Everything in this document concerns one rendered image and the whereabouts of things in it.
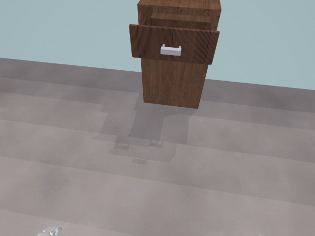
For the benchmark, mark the handle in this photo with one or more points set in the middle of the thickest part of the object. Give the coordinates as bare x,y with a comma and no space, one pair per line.
170,51

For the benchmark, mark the robot left hand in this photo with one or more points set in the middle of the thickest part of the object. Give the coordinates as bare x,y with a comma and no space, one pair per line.
54,231

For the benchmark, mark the cabinet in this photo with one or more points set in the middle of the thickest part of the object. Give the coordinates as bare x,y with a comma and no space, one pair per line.
176,83

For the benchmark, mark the drawer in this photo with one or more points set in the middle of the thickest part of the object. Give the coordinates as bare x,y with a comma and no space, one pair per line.
198,40

